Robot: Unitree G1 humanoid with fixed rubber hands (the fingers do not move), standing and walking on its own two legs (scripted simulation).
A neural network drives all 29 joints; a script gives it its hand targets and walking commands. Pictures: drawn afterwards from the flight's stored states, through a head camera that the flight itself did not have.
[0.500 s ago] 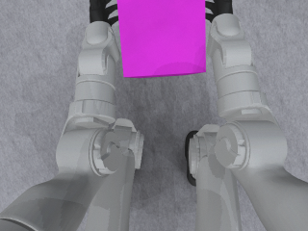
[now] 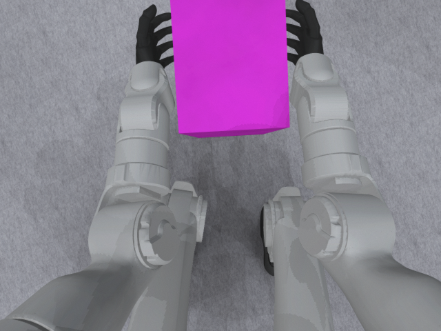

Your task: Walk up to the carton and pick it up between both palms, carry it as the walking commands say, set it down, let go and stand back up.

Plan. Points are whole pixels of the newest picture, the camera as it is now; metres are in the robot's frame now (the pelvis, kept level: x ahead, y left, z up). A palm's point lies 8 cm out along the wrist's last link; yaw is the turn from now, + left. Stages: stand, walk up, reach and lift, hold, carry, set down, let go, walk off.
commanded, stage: reach and lift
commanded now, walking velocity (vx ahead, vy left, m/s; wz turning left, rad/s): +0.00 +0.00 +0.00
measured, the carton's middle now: (229, 83) +0.50 +0.02 -0.17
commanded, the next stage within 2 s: none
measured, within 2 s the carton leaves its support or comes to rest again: neither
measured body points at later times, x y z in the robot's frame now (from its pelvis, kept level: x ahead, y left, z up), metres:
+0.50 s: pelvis +0.00 +0.00 +0.05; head +0.27 -0.01 +0.40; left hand +0.50 +0.14 -0.02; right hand +0.52 -0.10 -0.03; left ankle +0.11 +0.14 -0.42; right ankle +0.11 -0.13 -0.42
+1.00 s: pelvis +0.01 +0.00 +0.10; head +0.24 -0.01 +0.49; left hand +0.48 +0.14 +0.05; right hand +0.50 -0.10 +0.05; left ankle +0.11 +0.14 -0.42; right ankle +0.11 -0.13 -0.42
